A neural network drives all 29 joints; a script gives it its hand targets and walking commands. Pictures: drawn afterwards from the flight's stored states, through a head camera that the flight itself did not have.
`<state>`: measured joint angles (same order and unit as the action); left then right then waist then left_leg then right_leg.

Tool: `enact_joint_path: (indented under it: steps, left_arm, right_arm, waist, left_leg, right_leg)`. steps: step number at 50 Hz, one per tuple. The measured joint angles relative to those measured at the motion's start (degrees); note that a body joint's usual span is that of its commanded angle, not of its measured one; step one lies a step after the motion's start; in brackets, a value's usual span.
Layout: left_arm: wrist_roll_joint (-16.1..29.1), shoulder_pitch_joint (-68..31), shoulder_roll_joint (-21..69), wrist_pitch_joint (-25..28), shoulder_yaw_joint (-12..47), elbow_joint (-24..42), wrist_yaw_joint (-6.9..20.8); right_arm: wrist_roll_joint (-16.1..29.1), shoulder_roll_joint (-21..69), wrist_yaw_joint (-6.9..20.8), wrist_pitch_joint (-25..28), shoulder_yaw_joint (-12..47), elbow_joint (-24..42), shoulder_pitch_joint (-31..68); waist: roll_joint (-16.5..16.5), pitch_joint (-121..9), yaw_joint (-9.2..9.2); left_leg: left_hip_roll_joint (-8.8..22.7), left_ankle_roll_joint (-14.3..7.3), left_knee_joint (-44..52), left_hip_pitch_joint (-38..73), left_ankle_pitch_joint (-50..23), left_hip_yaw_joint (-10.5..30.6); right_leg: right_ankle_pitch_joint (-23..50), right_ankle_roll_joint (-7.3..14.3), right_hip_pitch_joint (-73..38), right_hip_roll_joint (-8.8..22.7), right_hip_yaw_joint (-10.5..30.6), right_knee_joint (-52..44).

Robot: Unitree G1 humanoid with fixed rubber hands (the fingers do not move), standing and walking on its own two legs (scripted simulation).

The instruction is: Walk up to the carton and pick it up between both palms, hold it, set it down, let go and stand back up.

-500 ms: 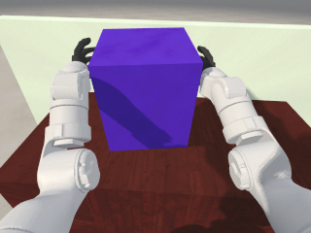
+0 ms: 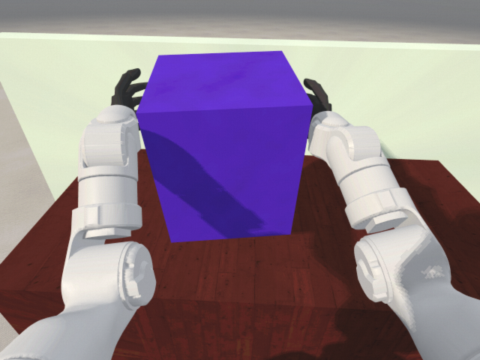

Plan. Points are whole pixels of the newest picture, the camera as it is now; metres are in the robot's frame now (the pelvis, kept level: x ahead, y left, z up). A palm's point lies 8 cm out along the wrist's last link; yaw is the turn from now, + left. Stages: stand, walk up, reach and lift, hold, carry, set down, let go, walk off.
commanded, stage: hold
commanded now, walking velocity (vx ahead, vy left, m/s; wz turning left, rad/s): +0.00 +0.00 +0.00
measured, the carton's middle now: (226, 147) +0.39 +0.00 +0.23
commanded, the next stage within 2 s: none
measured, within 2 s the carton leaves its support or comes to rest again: neither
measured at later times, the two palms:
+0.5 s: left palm (121, 116) +0.38 +0.16 +0.30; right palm (314, 122) +0.37 -0.14 +0.28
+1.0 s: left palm (122, 115) +0.38 +0.16 +0.30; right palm (314, 123) +0.37 -0.14 +0.28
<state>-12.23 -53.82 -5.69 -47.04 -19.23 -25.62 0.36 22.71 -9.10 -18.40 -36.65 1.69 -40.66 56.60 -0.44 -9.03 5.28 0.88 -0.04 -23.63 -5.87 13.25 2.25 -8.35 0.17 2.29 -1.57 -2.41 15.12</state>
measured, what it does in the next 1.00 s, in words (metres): stands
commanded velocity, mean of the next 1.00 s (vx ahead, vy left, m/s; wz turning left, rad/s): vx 0.00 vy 0.00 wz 0.00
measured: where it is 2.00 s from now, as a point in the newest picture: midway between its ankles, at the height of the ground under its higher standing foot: outside the picture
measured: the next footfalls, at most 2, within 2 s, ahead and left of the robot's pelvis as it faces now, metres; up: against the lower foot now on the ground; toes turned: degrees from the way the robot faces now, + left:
none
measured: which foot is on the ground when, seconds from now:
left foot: down 0.00-1.00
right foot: down 0.00-1.00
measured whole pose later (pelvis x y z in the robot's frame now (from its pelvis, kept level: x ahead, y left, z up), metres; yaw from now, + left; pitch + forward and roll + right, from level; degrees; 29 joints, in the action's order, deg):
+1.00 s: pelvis +0.00 +0.00 +0.00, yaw +0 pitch -4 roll -2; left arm -13.1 -57.0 -6.7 -45.4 -19.9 -31.1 0.6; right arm 21.0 -8.4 -17.1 -35.4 0.4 -45.5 59.1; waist 0.2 -8.5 4.8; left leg 0.8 0.0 -22.9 -6.0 12.5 2.2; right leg -7.8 0.2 2.5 -1.5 -2.3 14.8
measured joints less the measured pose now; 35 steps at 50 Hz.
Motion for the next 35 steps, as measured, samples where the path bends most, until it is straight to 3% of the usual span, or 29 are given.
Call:
enact_joint_path:
  steps: [6, 18, 24, 35]
  left_arm:
    - [-0.9, -2.5, -0.3, 0.8, -1.1, -4.1, 0.0]
    - [-0.9, -2.6, -0.4, 0.9, -1.2, -4.2, 0.3]
    - [0.2, -1.2, -0.6, 0.9, 0.0, -1.0, 0.0]
    - [0.2, -1.7, -0.9, 1.2, 0.5, -2.9, -0.2]
  right_arm:
    - [-1.8, 0.5, 1.2, 0.2, -1.8, -3.8, 2.3]
    - [-1.4, 0.4, 1.0, 0.5, -1.1, -3.8, 2.2]
    - [-0.1, -0.5, 0.4, 0.5, 1.1, -0.5, 0.9]
    - [-1.5, 0.5, 1.0, 0.6, -1.7, -2.7, 1.8]
  waist:
    - [-0.2, -0.7, -0.62]
    - [-0.2, 0.7, -0.44]
    - [0.0, 0.8, -0.46]
    - [0.1, -0.3, 0.02]
  left_leg:
    - [-0.2, -0.2, 0.6, -0.8, -0.5, -0.5]
    - [-0.3, -0.2, 0.8, 0.2, -0.5, -0.1]
    - [-0.1, -0.1, 0.1, -0.4, -0.3, 0.1]
    - [-0.3, -0.1, 0.0, -1.3, -0.5, 0.2]
  right_leg:
    - [0.0, -0.1, 1.5, 0.3, 0.5, 0.5]
    - [0.4, -0.1, 0.0, 0.3, 0.2, -0.5]
    - [0.5, -0.2, 0.2, 0.1, 0.0, -0.5]
    - [0.3, -0.1, 1.3, 0.2, -0.1, 0.2]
